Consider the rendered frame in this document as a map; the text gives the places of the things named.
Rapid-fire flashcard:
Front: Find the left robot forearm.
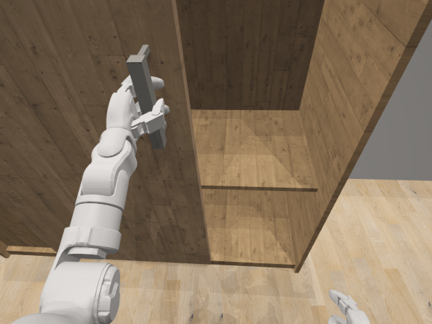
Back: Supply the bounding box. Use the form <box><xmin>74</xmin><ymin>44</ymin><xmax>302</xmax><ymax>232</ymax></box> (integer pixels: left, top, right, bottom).
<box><xmin>39</xmin><ymin>128</ymin><xmax>137</xmax><ymax>313</ymax></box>

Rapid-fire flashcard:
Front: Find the left robot upper arm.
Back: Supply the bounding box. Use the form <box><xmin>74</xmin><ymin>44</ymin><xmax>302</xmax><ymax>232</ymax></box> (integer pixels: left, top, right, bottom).
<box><xmin>10</xmin><ymin>261</ymin><xmax>120</xmax><ymax>324</ymax></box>

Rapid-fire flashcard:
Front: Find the wardrobe door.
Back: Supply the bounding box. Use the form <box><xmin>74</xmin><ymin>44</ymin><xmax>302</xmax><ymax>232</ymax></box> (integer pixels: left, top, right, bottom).
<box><xmin>0</xmin><ymin>205</ymin><xmax>50</xmax><ymax>248</ymax></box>
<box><xmin>0</xmin><ymin>0</ymin><xmax>211</xmax><ymax>265</ymax></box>

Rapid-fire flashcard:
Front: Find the robot right hand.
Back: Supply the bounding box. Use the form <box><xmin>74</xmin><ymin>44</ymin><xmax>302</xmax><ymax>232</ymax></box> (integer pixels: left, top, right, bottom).
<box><xmin>328</xmin><ymin>290</ymin><xmax>371</xmax><ymax>324</ymax></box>

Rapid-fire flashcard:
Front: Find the handle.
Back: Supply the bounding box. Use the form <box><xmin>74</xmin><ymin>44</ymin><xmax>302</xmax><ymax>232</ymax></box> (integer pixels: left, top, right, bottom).
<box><xmin>126</xmin><ymin>45</ymin><xmax>167</xmax><ymax>149</ymax></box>

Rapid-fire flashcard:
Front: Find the robot left hand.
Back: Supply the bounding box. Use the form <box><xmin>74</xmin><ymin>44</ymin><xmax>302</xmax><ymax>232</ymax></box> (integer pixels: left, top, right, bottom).
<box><xmin>106</xmin><ymin>75</ymin><xmax>169</xmax><ymax>142</ymax></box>

